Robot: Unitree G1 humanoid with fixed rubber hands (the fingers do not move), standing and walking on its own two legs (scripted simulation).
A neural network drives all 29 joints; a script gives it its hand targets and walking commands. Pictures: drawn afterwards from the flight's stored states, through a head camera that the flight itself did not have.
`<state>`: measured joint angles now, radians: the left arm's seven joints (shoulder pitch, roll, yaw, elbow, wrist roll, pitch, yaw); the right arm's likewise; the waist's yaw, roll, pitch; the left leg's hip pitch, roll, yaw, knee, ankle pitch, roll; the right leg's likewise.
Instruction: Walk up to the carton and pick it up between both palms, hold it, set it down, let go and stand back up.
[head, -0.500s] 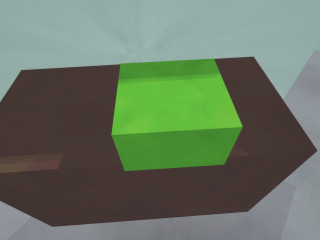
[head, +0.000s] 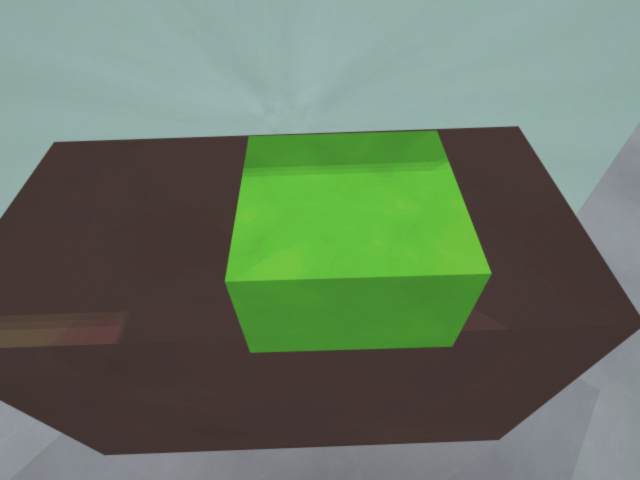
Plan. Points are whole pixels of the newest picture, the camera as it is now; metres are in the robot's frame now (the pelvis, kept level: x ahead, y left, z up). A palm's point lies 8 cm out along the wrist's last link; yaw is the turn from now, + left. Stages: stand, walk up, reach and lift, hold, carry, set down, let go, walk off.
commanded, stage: walk up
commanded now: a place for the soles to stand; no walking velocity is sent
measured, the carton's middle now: (346, 237) +0.45 -0.02 +0.01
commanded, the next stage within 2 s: reach and lift in 0.80 s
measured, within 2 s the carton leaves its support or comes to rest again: neither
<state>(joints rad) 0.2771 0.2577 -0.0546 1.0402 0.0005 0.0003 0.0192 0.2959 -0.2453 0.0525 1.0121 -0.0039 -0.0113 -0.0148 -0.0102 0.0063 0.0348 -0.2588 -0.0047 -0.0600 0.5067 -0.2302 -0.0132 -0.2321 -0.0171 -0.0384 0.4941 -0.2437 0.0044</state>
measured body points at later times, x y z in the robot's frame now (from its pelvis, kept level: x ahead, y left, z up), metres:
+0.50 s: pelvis +0.01 -0.01 +0.00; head +0.02 +0.00 +0.45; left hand +0.02 +0.26 -0.15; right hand +0.06 -0.26 -0.15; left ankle +0.03 +0.13 -0.74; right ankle +0.01 -0.12 -0.74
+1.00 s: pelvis -0.02 -0.02 -0.03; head +0.01 +0.00 +0.42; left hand +0.12 +0.27 -0.13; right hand +0.20 -0.25 -0.13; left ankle +0.03 +0.13 -0.74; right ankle +0.01 -0.12 -0.74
